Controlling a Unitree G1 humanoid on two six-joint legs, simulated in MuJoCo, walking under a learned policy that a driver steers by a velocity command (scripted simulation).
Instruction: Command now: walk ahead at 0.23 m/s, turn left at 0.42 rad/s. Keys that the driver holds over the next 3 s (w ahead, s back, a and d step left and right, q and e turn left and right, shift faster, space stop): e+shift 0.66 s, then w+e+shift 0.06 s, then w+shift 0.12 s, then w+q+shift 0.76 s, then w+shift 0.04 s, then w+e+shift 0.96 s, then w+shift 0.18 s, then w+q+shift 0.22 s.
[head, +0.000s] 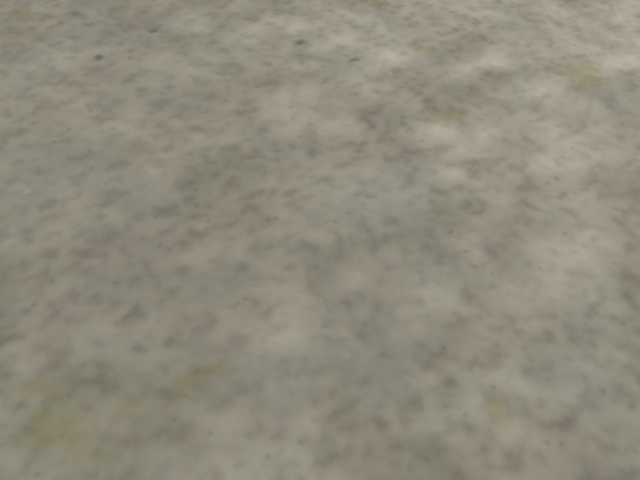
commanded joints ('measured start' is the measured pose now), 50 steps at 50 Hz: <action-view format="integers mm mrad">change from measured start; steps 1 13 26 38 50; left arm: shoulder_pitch -119 -86 137 -36 -96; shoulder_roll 23 17 238 180 76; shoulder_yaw -4 -8 59 38 -28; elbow -134 -77 -162 -215 -222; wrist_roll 12 4 21 -15 96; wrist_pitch -46 -2 -19 17 -35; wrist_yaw -33 -51 -40 9 -60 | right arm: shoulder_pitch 211 18 -89 -76 172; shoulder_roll -262 -106 -123 -81 -127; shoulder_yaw -61 -12 -7 1 -10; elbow -4 18 -45 -15 95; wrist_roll -44 -49 -31 -13 -44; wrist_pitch -45 -74 -117 -102 -119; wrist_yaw -16 -83 -24 -9 13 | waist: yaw -78 -49 85 -14 -58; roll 351 138 -93 -172 161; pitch -18 27 -383 -145 61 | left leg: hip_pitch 359 259 -466 -86 78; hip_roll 382 211 -98 -100 90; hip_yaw -663 72 -211 -110 -541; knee -365 -332 901 116 -477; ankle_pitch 81 684 -245 54 -199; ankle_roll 305 94 -102 -104 128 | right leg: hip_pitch -626 -361 612 -10 -358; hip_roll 102 72 -209 40 122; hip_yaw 113 178 825 646 230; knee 475 272 -248 -334 383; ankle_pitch -293 276 651 -283 146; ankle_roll -2 40 -489 -244 -4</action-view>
